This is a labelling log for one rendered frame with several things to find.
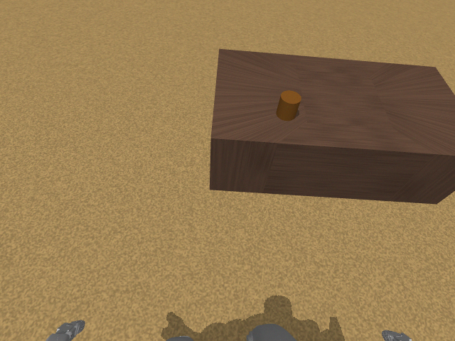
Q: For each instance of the left robot hand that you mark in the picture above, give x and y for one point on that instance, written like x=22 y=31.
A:
x=67 y=331

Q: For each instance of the can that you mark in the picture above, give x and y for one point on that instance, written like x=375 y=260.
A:
x=288 y=105

